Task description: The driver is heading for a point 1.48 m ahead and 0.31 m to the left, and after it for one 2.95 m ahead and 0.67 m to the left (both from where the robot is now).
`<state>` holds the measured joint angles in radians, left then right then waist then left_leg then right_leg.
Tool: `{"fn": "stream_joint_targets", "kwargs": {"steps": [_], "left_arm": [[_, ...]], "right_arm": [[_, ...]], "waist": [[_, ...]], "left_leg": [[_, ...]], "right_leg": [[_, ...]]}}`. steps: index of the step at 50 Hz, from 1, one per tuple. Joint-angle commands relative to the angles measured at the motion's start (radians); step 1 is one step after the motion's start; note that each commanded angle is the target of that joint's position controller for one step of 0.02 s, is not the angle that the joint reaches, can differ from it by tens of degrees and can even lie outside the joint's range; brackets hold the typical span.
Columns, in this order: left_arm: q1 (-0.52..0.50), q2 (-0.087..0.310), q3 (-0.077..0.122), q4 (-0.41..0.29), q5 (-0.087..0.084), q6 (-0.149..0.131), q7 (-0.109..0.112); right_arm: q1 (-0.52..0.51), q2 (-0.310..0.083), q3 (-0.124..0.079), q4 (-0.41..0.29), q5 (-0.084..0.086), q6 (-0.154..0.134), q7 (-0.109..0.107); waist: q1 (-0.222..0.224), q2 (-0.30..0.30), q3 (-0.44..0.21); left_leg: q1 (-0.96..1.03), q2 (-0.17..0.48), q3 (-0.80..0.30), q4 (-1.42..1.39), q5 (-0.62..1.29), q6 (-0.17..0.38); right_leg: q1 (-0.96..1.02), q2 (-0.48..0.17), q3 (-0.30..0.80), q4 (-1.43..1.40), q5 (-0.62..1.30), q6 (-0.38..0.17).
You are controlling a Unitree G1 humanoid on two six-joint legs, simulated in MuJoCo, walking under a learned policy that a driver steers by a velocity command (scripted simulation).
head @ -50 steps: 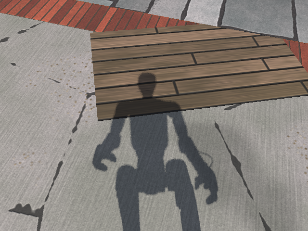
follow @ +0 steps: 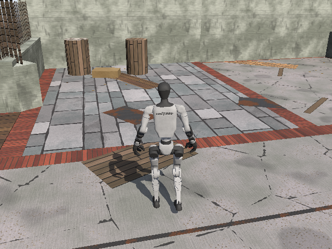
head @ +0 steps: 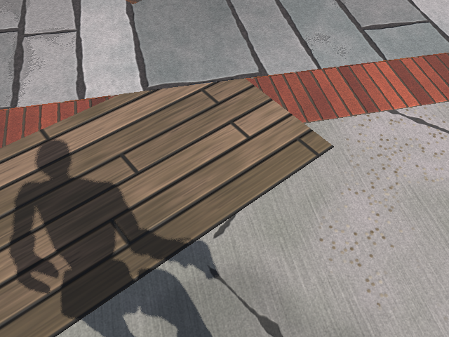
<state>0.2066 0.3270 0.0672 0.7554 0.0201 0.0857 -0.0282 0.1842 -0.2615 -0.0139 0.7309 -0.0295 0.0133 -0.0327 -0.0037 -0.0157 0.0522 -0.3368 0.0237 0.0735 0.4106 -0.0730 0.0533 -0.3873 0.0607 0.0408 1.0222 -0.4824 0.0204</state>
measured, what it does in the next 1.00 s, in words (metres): walks ahead, turning left: right foot, then left foot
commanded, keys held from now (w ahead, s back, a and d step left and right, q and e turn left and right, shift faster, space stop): w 0.02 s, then w+q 0.44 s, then q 0.40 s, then no key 0.04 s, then e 0.10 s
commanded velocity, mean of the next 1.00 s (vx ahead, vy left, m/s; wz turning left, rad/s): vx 0.26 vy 0.00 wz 0.32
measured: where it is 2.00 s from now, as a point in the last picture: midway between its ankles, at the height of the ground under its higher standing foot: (176, 284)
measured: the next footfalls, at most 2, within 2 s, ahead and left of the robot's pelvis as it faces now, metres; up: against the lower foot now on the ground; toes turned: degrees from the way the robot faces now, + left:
right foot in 0.12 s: +0.00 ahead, -0.10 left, +0.00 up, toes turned -1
left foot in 0.58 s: +0.30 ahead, +0.14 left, +0.00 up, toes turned +17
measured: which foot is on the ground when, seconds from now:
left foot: down 0.00-0.12, up 0.14-0.56, down 0.58-1.00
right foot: up 0.00-0.10, down 0.12-0.60, up 0.62-1.00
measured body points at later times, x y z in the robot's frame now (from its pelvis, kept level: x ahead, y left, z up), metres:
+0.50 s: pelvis +0.11 +0.01 -0.01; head +0.13 +0.00 +0.44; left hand +0.06 +0.27 -0.14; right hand +0.27 -0.22 -0.14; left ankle +0.23 +0.15 -0.70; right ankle -0.04 -0.10 -0.74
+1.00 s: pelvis +0.26 +0.06 +0.00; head +0.29 +0.08 +0.45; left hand +0.26 +0.34 -0.13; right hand +0.46 -0.15 -0.12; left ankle +0.26 +0.13 -0.74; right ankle +0.39 -0.05 -0.70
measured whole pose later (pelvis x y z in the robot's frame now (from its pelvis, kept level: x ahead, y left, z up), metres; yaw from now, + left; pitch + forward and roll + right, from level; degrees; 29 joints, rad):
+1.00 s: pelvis +0.26 +0.06 +0.00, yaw +25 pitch +1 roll +1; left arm 0.19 0.26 0.03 0.78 0.03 0.03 0.02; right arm 0.24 -0.27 -0.06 0.79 -0.02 0.01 0.00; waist -0.02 -0.03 0.05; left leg -0.25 -0.15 -0.09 0.40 -0.16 0.10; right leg -0.54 -0.06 0.04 0.85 -0.27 0.04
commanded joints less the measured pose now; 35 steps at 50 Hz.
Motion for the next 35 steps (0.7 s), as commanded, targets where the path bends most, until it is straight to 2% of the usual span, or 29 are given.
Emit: {"fn": "stream_joint_targets", "kwargs": {"steps": [1, 3, 4, 5, 6, 7, 8, 9, 10, 11, 12, 13, 15, 17, 20, 23, 25, 27, 28, 29, 30, 31, 32, 33, 34, 35], "left_arm": [[0.142, 0.05, -0.002, -0.016, 0.006, -0.01, -0.016], [0.178, 0.043, -0.014, 0.007, 0.002, -0.026, -0.014], [0.238, 0.032, -0.021, 0.035, 0.005, -0.036, -0.012], [0.331, 0.041, -0.022, 0.078, 0.016, -0.045, -0.001], [0.348, 0.082, -0.014, 0.099, 0.027, -0.054, 0.013], [0.227, 0.148, -0.011, 0.026, 0.021, -0.064, 0.026], [0.202, 0.205, 0.014, 0.033, 0.019, -0.063, 0.048], [0.096, 0.164, 0.001, 0.03, 0.017, -0.082, 0.056], [0.037, 0.129, -0.007, 0.018, 0.009, -0.107, 0.051], [0.027, 0.111, -0.011, 0.013, 0.004, -0.124, 0.049], [0.049, 0.087, -0.017, 0.02, -0.001, -0.138, 0.052], [0.081, 0.073, -0.021, 0.035, -0.002, -0.149, 0.05], [0.156, 0.066, -0.019, 0.07, 0.001, -0.158, 0.047], [0.212, 0.058, -0.018, 0.097, 0.006, -0.159, 0.045], [0.24, 0.049, -0.02, 0.122, 0.008, -0.162, 0.045], [0.258, 0.054, -0.021, 0.145, 0.007, -0.166, 0.049], [0.252, 0.059, -0.023, 0.161, 0.005, -0.162, 0.053], [0.233, 0.089, -0.018, 0.166, -0.001, -0.159, 0.062], [0.218, 0.104, -0.014, 0.163, -0.004, -0.156, 0.066], [0.193, 0.108, -0.013, 0.152, -0.016, -0.158, 0.065], [0.199, 0.058, -0.025, 0.118, -0.019, -0.166, 0.057], [0.264, -0.011, -0.038, 0.055, -0.045, -0.166, 0.046], [0.172, 0.069, -0.02, 0.058, -0.014, -0.16, 0.047], [0.122, 0.04, -0.028, 0.032, -0.023, -0.162, 0.045], [0.114, 0.033, -0.03, 0.037, -0.012, -0.163, 0.047], [0.107, 0.036, -0.025, 0.033, 0.006, -0.148, 0.047]], "right_arm": [[0.002, -0.187, -0.059, -0.037, -0.002, -0.011, 0.013], [0.035, -0.18, -0.063, -0.012, -0.001, 0.005, 0.025], [0.025, -0.179, -0.066, -0.007, 0.007, 0.02, 0.026], [-0.022, -0.154, -0.063, -0.02, 0.011, 0.029, 0.025], [-0.002, -0.068, -0.047, -0.025, 0.025, 0.026, 0.033], [-0.004, 0.015, -0.026, -0.057, 0.021, 0.011, 0.031], [-0.084, -0.099, -0.054, -0.091, 0.024, 0.004, 0.03], [-0.046, -0.137, -0.073, -0.071, 0.035, -0.003, 0.046], [0.04, -0.163, -0.085, -0.02, 0.023, -0.011, 0.059], [0.108, -0.163, -0.089, 0.027, 0.01, -0.012, 0.065], [0.127, -0.157, -0.091, 0.044, -0.003, -0.01, 0.07], [0.114, -0.132, -0.087, 0.043, -0.006, -0.009, 0.074], [0.056, -0.094, -0.078, 0.026, -0.005, -0.007, 0.08], [0.003, -0.079, -0.073, 0.013, -0.007, -0.006, 0.083], [-0.076, -0.06, -0.061, -0.013, -0.012, -0.009, 0.094], [-0.165, -0.036, -0.043, -0.06, -0.015, -0.015, 0.113], [-0.172, -0.014, -0.031, -0.08, -0.015, -0.022, 0.117], [-0.056, -0.029, -0.038, -0.055, -0.017, -0.028, 0.104], [0.069, -0.056, -0.05, -0.021, -0.02, -0.038, 0.095], [0.216, -0.093, -0.069, 0.024, -0.031, -0.051, 0.083], [0.308, -0.185, -0.095, 0.047, -0.034, -0.057, 0.066], [0.275, -0.317, -0.126, 0.016, -0.01, -0.051, 0.059], [0.281, -0.286, -0.132, 0.019, 0.04, -0.037, 0.049], [0.201, -0.233, -0.114, 0.019, 0.039, -0.032, 0.039], [0.14, -0.158, -0.092, 0.016, 0.037, -0.026, 0.035], [0.096, -0.126, -0.082, 0.008, 0.042, -0.024, 0.03]], "waist": [[0.035, 0.216, -0.113], [0.044, 0.203, -0.092], [0.081, 0.173, -0.061], [0.135, 0.128, 0.014], [0.131, -0.15, 0.031], [0.081, -0.205, 0.057], [0.094, -0.134, 0.145], [0.004, -0.121, 0.192], [-0.032, -0.106, 0.14], [-0.04, -0.102, 0.082], [-0.032, -0.083, 0.052], [-0.017, -0.067, 0.049], [0.018, -0.054, 0.073], [0.053, -0.057, 0.092], [0.081, -0.07, 0.117], [0.098, -0.085, 0.133], [0.083, -0.084, 0.13], [0.024, -0.12, 0.034], [-0.031, -0.125, -0.049], [-0.109, -0.098, -0.144], [-0.135, 0.023, -0.255], [-0.064, 0.272, -0.431], [-0.111, 0.043, -0.455], [-0.075, 0.065, -0.301], [-0.038, 0.007, -0.173], [-0.008, 0.012, -0.118]], "left_leg": [[-0.021, 0.205, -0.232, -0.296, -0.511, 0.108], [-0.068, 0.196, -0.23, -0.301, -0.53, 0.098], [-0.127, 0.16, -0.2, -0.278, -0.558, 0.074], [-0.248, 0.082, -0.131, -0.205, -0.576, 0.007], [-0.415, -0.021, -0.046, 0.167, -0.585, -0.021], [-0.556, -0.094, -0.081, 0.422, -0.469, -0.031], [-0.551, -0.064, -0.227, 0.457, -0.304, -0.03], [-0.509, -0.054, -0.267, 0.51, -0.19, -0.029], [-0.469, -0.062, -0.247, 0.55, -0.126, -0.038], [-0.427, -0.066, -0.201, 0.606, -0.106, -0.048], [-0.409, -0.053, -0.173, 0.649, -0.093, -0.055], [-0.424, -0.042, -0.16, 0.676, -0.084, -0.059], [-0.49, -0.021, -0.15, 0.676, -0.062, -0.065], [-0.541, -0.01, -0.142, 0.636, -0.05, -0.07], [-0.541, 0.002, -0.098, 0.505, -0.034, -0.065], [-0.476, 0.013, 0.0, 0.357, -0.048, -0.036], [-0.371, -0.012, 0.061, 0.248, -0.087, 0.003], [-0.169, -0.097, 0.118, 0.22, -0.137, 0.049], [-0.017, -0.128, 0.101, 0.191, -0.117, 0.075], [0.203, -0.132, 0.055, 0.088, 0.002, 0.106], [0.463, 0.064, -0.171, 0.08, 0.16, 0.161], [0.714, 0.402, -0.718, 0.056, 0.641, 0.369], [0.655, 0.348, -0.601, 0.05, 0.731, 0.366], [0.516, 0.317, -0.483, 0.029, 0.723, 0.345], [0.365, 0.254, -0.402, -0.018, 0.664, 0.29], [0.265, 0.198, -0.353, -0.051, 0.601, 0.255]], "right_leg": [[0.185, 0.016, -0.079, -0.222, -0.061, -0.061], [0.296, 0.025, -0.113, -0.394, -0.031, -0.115], [0.39, 0.031, -0.149, -0.549, 0.062, -0.142], [0.501, 0.047, -0.171, -0.738, 0.101, -0.168], [0.579, -0.145, 0.115, -0.887, -0.104, -0.184], [0.479, -0.452, 0.469, -0.947, -0.353, -0.205], [0.249, -0.483, 0.518, -1.027, -0.477, -0.268], [0.212, -0.413, 0.413, -1.034, -0.347, -0.229], [0.26, -0.343, 0.286, -1.012, -0.183, -0.183], [0.297, -0.295, 0.176, -0.992, -0.06, -0.155], [0.313, -0.283, 0.118, -0.982, 0.001, -0.152], [0.33, -0.282, 0.082, -0.976, 0.048, -0.157], [0.378, -0.287, 0.033, -0.962, 0.113, -0.169], [0.432, -0.295, -0.001, -0.949, 0.183, -0.176], [0.473, -0.298, -0.067, -0.928, 0.333, -0.174], [0.484, -0.31, -0.132, -0.893, 0.533, -0.169], [0.486, -0.306, -0.196, -0.799, 0.842, -0.149], [0.476, -0.296, -0.237, -0.589, 1.311, -0.122], [0.438, -0.292, -0.24, -0.419, 1.36, -0.111], [0.334, -0.267, -0.251, -0.198, 1.197, -0.086], [0.101, -0.201, -0.25, 0.108, 0.619, -0.054], [-0.208, 0.007, -0.153, 0.497, -0.136, -0.008], [-0.212, -0.066, 0.017, 0.503, -0.02, -0.017], [-0.247, -0.099, 0.008, 0.466, 0.045, -0.02], [-0.237, -0.132, -0.002, 0.367, 0.08, -0.017], [-0.206, -0.149, 0.004, 0.295, 0.088, -0.009]]}}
